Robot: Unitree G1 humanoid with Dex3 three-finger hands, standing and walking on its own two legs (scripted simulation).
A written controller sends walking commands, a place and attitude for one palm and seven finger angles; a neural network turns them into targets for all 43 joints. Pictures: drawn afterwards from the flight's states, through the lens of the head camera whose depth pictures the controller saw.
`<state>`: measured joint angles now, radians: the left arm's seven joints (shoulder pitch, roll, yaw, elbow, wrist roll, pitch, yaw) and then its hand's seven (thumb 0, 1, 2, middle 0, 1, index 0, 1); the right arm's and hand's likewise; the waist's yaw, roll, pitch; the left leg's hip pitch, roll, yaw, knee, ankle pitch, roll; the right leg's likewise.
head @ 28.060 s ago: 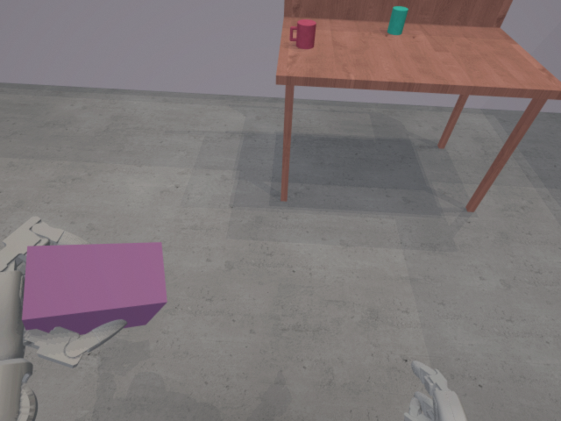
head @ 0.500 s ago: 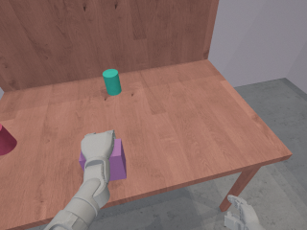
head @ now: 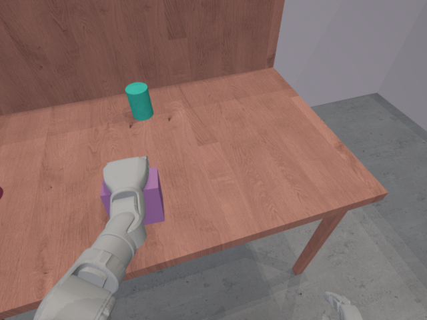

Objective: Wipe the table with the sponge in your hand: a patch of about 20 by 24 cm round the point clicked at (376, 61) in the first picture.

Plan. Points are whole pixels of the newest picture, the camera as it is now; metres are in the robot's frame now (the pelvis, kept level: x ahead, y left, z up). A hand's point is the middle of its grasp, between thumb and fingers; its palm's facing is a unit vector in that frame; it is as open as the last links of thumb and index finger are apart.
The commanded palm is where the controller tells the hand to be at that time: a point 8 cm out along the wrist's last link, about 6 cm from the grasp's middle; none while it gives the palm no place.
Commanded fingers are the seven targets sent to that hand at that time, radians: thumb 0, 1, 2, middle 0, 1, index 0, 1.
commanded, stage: wipe forward along the third lane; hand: left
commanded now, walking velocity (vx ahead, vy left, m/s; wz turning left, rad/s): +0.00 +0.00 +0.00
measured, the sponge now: (137, 204) +0.37 +0.21 -0.03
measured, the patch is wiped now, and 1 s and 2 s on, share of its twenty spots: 0.85 1.00 1.00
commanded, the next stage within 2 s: wipe back along the third lane in 1.10 s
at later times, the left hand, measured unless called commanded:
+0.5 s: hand (135, 170) +0.43 +0.22 +0.01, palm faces -0.10 +0.02 -0.99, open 10.4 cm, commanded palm +0.41 +0.22 +0.04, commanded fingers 0.00 0.10 1.30 -1.20 -1.60 -1.20 -1.60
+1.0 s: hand (132, 155) +0.47 +0.24 +0.01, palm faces -0.10 +0.01 -0.99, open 10.4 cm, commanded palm +0.46 +0.24 +0.04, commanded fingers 0.00 0.10 1.30 -1.20 -1.60 -1.20 -1.60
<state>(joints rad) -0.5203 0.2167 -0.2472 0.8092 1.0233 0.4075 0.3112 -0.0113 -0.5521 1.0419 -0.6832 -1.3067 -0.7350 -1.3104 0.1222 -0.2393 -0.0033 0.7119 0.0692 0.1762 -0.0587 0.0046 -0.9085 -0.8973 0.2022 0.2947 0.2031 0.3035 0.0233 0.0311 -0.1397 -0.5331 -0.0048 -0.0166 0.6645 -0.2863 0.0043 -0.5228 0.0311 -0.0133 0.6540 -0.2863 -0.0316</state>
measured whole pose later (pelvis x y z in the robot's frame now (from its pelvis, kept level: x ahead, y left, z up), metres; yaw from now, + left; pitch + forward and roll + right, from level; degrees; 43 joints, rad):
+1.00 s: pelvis +0.00 +0.01 -0.01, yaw -2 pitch +18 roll -2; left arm -0.91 0.37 -0.11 1.22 1.05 0.32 0.34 0.00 -0.57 1.05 -0.70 -1.30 -0.75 -1.30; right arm 0.24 -0.25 -0.01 0.75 0.05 0.11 -0.02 0.00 -0.91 -0.90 0.20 0.29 0.20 0.30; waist -0.10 0.03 -0.17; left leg -0.75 0.01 -0.01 0.77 -0.32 0.02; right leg -0.72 0.05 -0.01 0.69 -0.28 -0.01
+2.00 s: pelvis +0.06 +0.03 +0.00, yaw +0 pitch +12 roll -2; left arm -0.56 0.21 -0.30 0.79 1.00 0.50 0.34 -0.01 -0.52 1.03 -0.65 -1.32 -0.70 -1.33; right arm 0.09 -0.22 -0.01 0.67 0.07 0.23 0.02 0.00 -0.91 -0.90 0.20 0.29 0.20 0.30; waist 0.03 0.02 -0.18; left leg -0.51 -0.02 -0.01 0.67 -0.37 0.04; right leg -0.47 0.02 -0.01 0.58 -0.33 0.00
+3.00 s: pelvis +0.03 +0.00 +0.01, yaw -1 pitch +6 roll +0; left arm -0.26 0.19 -0.35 0.50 1.02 0.53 0.32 -0.01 -0.51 1.03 -0.63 -1.33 -0.68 -1.34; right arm 0.08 -0.25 0.00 0.65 0.08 0.22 0.01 0.01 -0.91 -0.90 0.20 0.29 0.20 0.30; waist 0.06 0.04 -0.15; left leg -0.41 0.00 0.00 0.62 -0.32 0.01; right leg -0.40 0.03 0.00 0.61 -0.32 -0.03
